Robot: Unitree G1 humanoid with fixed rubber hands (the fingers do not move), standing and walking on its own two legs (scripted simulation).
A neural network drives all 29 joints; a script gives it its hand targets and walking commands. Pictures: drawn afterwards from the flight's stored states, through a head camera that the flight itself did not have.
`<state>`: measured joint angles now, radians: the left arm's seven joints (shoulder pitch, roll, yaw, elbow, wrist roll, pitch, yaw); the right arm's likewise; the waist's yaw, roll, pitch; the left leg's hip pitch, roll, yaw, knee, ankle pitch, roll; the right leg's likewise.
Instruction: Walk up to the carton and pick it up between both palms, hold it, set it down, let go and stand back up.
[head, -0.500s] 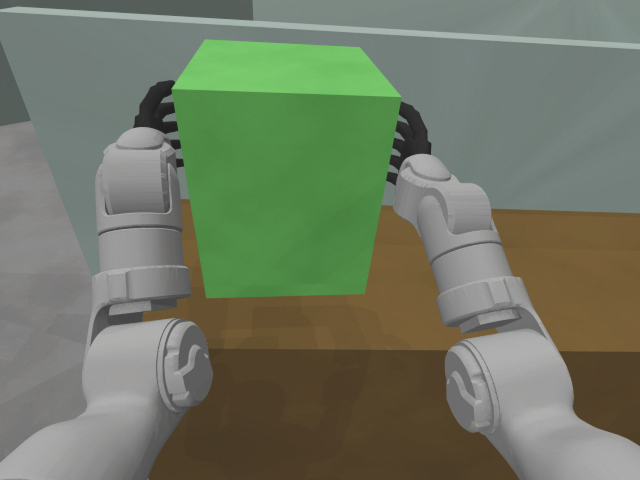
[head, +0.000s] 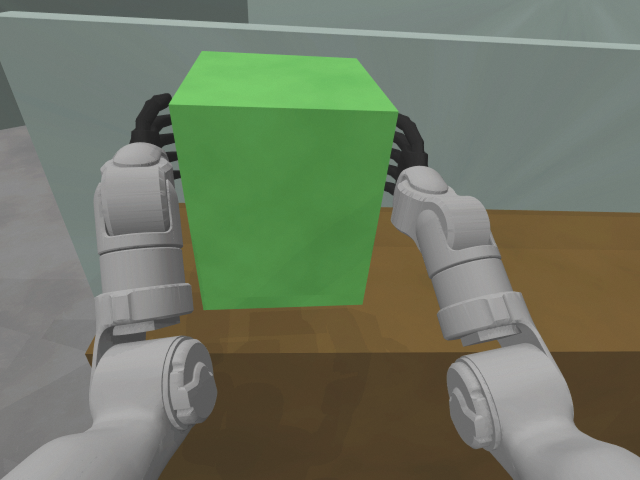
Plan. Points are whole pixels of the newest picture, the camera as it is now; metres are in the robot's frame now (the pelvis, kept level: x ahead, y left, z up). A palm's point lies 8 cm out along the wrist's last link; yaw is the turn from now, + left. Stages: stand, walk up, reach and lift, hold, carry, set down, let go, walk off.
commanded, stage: hold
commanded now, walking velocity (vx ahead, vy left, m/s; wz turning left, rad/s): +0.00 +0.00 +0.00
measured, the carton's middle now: (283, 179) +0.41 +0.02 +0.25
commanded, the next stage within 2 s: none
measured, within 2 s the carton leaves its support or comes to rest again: neither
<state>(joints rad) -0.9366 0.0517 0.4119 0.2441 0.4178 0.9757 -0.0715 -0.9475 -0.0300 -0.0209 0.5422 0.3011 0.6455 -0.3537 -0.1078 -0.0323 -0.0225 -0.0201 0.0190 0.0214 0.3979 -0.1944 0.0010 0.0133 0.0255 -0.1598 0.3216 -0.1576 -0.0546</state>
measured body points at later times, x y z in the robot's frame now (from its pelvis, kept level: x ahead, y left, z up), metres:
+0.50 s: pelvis +0.00 +0.00 +0.00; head -0.08 +0.02 +0.44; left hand +0.38 +0.17 +0.30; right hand +0.37 -0.12 +0.29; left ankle +0.03 +0.11 -0.74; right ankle +0.03 -0.08 -0.74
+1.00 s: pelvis +0.00 +0.00 +0.00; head -0.09 +0.02 +0.44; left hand +0.38 +0.16 +0.30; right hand +0.37 -0.13 +0.29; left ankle +0.03 +0.11 -0.74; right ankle +0.03 -0.08 -0.74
